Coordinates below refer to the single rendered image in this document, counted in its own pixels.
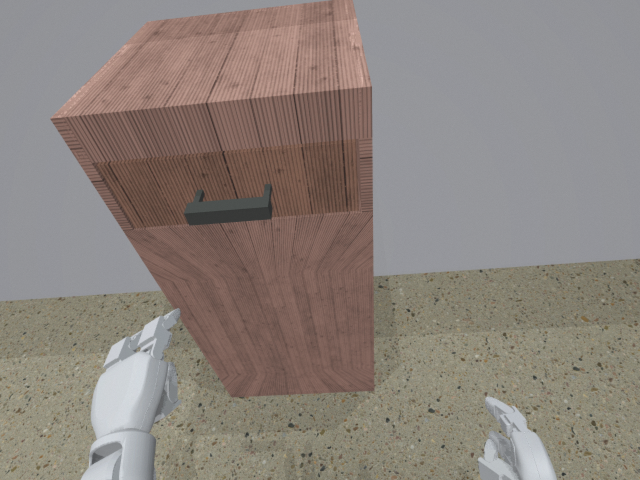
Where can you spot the cabinet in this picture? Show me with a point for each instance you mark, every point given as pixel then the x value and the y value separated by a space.
pixel 282 306

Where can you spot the robot right hand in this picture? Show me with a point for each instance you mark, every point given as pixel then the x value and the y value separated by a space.
pixel 525 455

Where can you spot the drawer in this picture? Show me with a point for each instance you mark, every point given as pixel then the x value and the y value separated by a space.
pixel 311 178

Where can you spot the handle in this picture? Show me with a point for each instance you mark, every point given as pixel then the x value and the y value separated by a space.
pixel 231 210

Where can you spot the robot left hand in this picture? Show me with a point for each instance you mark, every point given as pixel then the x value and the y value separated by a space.
pixel 138 388

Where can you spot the robot left forearm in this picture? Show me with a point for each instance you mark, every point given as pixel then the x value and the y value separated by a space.
pixel 122 455

